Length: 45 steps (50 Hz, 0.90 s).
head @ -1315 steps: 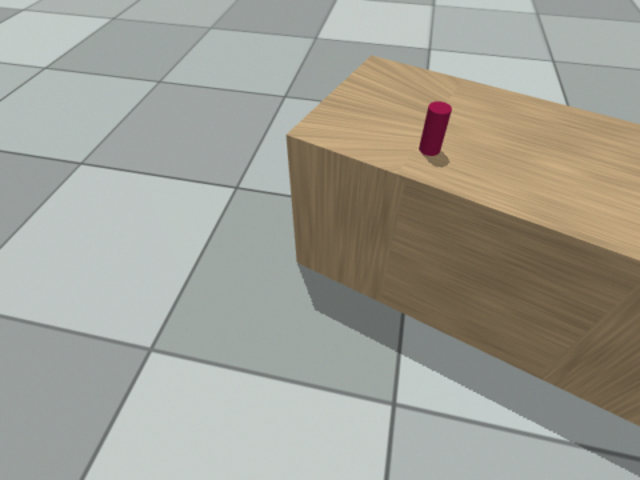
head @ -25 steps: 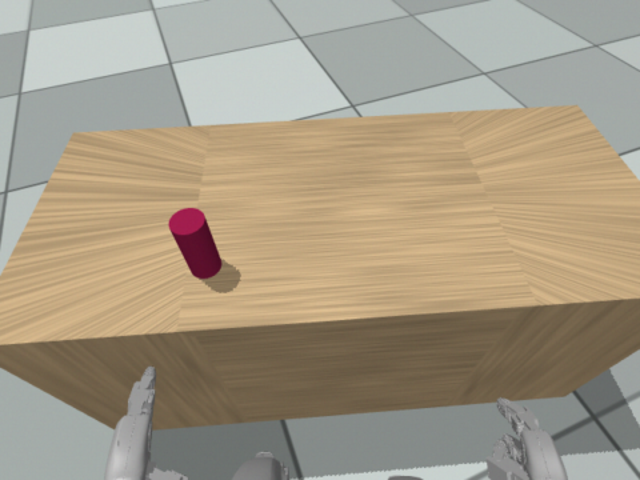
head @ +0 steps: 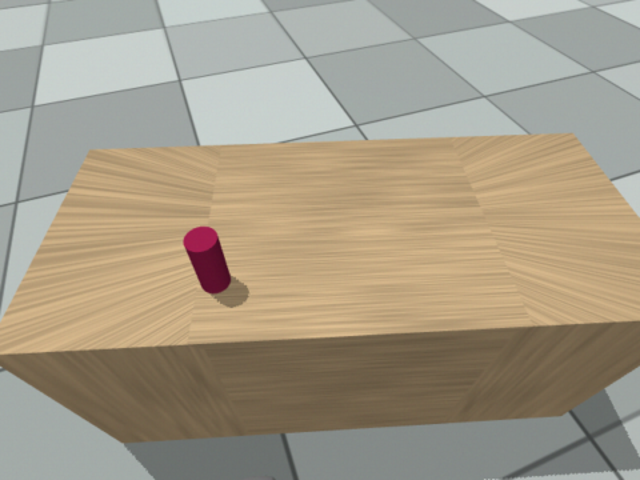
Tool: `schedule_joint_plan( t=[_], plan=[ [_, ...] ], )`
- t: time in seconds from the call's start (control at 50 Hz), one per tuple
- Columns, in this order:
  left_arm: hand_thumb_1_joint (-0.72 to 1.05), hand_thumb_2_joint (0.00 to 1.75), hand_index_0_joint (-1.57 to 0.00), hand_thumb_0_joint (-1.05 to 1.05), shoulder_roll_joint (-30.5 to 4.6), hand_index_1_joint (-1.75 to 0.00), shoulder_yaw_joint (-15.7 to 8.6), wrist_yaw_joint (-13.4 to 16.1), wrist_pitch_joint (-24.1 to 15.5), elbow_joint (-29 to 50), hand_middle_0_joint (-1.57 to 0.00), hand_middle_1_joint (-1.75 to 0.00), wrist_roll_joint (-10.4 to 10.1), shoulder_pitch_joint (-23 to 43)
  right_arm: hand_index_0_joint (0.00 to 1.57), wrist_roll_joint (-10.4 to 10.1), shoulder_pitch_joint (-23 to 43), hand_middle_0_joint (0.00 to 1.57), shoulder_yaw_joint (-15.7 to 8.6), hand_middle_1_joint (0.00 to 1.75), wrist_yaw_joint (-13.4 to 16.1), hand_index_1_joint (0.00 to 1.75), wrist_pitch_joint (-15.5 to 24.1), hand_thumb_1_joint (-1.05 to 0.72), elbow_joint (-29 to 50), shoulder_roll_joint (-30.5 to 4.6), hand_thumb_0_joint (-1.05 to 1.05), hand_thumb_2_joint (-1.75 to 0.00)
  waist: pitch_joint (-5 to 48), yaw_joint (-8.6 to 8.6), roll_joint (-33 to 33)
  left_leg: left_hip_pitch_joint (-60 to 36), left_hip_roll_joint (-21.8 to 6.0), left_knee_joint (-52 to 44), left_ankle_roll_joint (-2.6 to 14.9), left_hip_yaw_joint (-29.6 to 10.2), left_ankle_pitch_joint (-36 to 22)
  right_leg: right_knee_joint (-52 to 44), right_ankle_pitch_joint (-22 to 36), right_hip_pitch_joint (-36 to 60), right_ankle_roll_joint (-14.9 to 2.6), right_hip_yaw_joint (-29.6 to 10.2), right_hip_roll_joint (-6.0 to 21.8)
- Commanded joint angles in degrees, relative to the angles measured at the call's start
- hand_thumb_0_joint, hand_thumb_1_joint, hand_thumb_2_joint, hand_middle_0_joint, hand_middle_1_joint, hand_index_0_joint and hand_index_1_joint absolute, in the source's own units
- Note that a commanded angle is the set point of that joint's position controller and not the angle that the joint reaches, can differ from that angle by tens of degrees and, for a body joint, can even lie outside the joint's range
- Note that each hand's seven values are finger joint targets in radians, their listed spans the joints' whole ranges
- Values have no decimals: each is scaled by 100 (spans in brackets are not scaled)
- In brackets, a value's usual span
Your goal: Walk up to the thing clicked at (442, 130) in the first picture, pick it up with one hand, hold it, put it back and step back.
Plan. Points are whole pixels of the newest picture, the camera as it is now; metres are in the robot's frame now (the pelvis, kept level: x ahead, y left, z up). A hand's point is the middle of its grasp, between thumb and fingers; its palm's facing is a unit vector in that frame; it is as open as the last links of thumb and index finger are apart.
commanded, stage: stand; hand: left
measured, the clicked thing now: (208, 261) +0.48 +0.22 -0.09
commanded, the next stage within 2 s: none
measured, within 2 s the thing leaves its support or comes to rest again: neither
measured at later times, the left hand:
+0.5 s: hand out of the picture +0.04 +0.26 -0.14, palm faces -0.03 -0.94 -0.33, open 7.6 cm
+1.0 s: hand out of the picture +0.05 +0.27 -0.14, palm faces -0.05 -0.94 -0.33, open 7.4 cm
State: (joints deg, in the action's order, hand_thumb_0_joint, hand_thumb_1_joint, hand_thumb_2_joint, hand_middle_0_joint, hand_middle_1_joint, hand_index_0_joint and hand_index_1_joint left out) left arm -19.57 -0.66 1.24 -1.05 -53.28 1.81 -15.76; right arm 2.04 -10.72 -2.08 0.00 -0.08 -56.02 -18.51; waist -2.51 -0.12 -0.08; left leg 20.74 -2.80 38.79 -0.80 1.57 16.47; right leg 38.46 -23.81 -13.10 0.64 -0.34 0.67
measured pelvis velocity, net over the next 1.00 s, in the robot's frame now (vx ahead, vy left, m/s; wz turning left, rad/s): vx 0.00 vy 0.03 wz -0.02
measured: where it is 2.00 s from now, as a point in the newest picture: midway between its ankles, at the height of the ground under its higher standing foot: outside the picture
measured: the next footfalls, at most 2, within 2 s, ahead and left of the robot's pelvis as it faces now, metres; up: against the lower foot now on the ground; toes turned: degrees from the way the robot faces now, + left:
none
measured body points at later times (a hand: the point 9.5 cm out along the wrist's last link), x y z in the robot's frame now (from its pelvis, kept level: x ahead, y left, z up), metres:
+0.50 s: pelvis -0.01 +0.01 +0.02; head -0.01 +0.02 +0.47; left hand +0.05 +0.31 -0.12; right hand +0.04 -0.28 -0.11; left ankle +0.05 +0.13 -0.72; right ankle -0.03 -0.13 -0.72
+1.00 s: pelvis +0.00 +0.03 +0.03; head +0.01 +0.03 +0.48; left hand +0.05 +0.32 -0.12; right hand +0.06 -0.27 -0.11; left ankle +0.05 +0.13 -0.72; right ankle -0.03 -0.13 -0.72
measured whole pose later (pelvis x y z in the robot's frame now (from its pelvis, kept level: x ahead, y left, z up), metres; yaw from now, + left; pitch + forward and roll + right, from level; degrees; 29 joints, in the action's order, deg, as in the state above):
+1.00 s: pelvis +0.00 +0.03 +0.03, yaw -1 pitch -3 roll +0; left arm -19.5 -0.2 0.2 -0.9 -66.8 1.2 -8.9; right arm 0.7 -6.1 -1.2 -0.3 0.4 -66.6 -18.7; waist -3.4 0.4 0.8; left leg 10.5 -0.5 20.3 1.1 4.0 7.2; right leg 19.1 -13.3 -3.3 3.1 -2.0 2.9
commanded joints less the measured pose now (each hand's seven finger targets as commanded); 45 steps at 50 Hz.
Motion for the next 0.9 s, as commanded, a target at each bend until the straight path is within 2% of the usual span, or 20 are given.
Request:
schedule_joint_plan(
  t=[0.0, 0.02, 0.1, 0.18, 0.2, 0.26, 0.34, 0.42, 0.48, 0.54, 0.64, 0.68, 0.8, 0.86, 0.88],
  plan=[
    [21, 83, -20, 0, -1160, -30, -258, 100, -127, 104, -20, -30, -29, 184, 20, -21, 246, 20, -192, 30, 85, 30, 156, -90, 132, -1078, 0, -90, 320, 29, -49, -855, -399, -966, 418, -674, -932, -1090, 1529, -193, -356, -557, 411],
    [29, 90, -20, 0, -1129, -30, -238, 95, -129, 15, -20, -30, -34, 185, 20, -21, 262, 20, -172, 30, 85, 30, 158, -90, 69, -1082, 0, -90, 287, 20, -53, -907, -407, -1004, 407, -652, -995, -1182, 1589, -157, -339, -554, 424],
    [61, 90, -20, 0, -1157, -30, -204, 87, -122, -246, -20, -30, -44, 365, 20, -60, 331, 20, -142, 30, 95, 30, 161, -90, -155, -1092, 0, -90, 164, 56, -20, -1101, -399, -1313, 324, -615, -918, -1581, 1471, -41, -304, -595, 486],
    [90, 90, -20, 0, -1122, -30, -175, 49, -112, -486, -20, -30, -45, 436, 20, -80, 450, 20, -133, 30, 81, 30, 155, -90, -312, -1120, 0, -90, -87, 41, 5, -1105, -389, -1653, 284, -653, -401, -1901, 1029, -44, -271, -574, 487],
    [90, 90, -20, 0, -1109, -30, -170, 40, -116, -521, -20, -30, -55, 508, 20, -83, 436, 20, -123, 30, 73, 30, 165, -90, -351, -1102, 0, -90, -79, 60, 38, -1126, -397, -1699, 275, -637, -533, -1908, 1097, 22, -263, -564, 497],
    [90, 90, -20, 0, -1110, -30, -167, 29, -121, -660, -20, -30, -44, 561, 20, -90, 536, 20, -129, 30, 65, 30, 149, -90, -443, -1094, 0, -90, -98, 47, 56, -1216, -386, -1770, 246, -627, -372, -2130, 883, 19, -237, -564, 524],
    [90, 90, -20, 0, -1117, -30, -161, 18, -134, -742, -20, -30, -61, 681, 20, -102, 546, 20, -106, 30, 53, 30, 183, -90, -556, -1093, 0, -90, 83, 42, 11, -1327, -408, -1874, 223, -610, -797, -2149, 1282, 281, -190, -541, 570],
    [90, 90, -20, 0, -1144, -30, -172, 12, -97, -854, -20, -30, -51, 751, 20, -97, 547, 20, -114, 30, 63, 30, 169, -90, -644, -1158, 0, -90, -14, 51, -52, -1259, -421, -2064, 207, -629, -435, -2219, 1102, 282, -159, -498, 543],
    [90, 90, -20, 0, -1106, -30, -154, 3, -81, -924, -20, -30, -65, 757, 20, -96, 576, 20, -104, 30, 66, 30, 189, -90, -695, -1168, 0, -90, 71, 30, -92, -1364, -465, -2128, 211, -641, -575, -2167, 1236, 348, -155, -492, 556],
    [90, 90, -20, 0, -1084, -30, -138, -7, -64, -972, -20, -30, -69, 767, 20, -104, 598, 20, -101, 30, 65, 30, 173, -90, -732, -1191, 0, -90, -8, 4, -162, -1261, -488, -2281, 209, -705, -181, -2210, 1082, 351, -147, -453, 539],
    [90, 90, -20, 0, -1142, -30, -135, -12, -71, -1028, -20, -30, -50, 778, 20, -125, 619, 20, -123, 30, 56, 30, 167, -90, -748, -1260, 0, -90, 47, 44, -16, -1352, -472, -2246, 225, -660, -303, -2310, 1150, 334, -132, -491, 578],
    [90, 90, -20, 0, -1129, -30, -138, -12, -73, -1020, -20, -30, -63, 810, 20, -115, 610, 20, -107, 30, 58, 30, 178, -90, -759, -1224, 0, -90, 178, 36, -56, -1477, -496, -2238, 234, -631, -518, -2265, 1332, 387, -133, -482, 595],
    [90, 90, -20, 0, -1108, -30, -124, -15, -69, -1053, -20, -30, -49, 793, 20, -131, 684, 20, -120, 30, 49, 30, 171, -90, -752, -1286, 0, -90, 48, 54, -69, -1395, -490, -2332, 226, -647, -372, -2276, 1255, 315, -103, -443, 586],
    [90, 90, -20, 0, -1137, -30, -133, -21, -51, -1073, -20, -30, -59, 736, 20, -117, 674, 20, -127, 30, 58, 30, 163, -90, -753, -1300, 0, -90, 56, 49, -122, -1415, -528, -2456, 237, -718, -118, -2263, 1190, 266, -112, -421, 553],
    [90, 90, -20, 0, -1116, -30, -132, -22, -56, -1077, -20, -30, -57, 711, 20, -128, 701, 20, -133, 30, 56, 30, 166, -90, -739, -1300, 0, -90, 148, 30, -118, -1512, -543, -2425, 255, -714, -230, -2257, 1278, 325, -111, -408, 564]
  ],
)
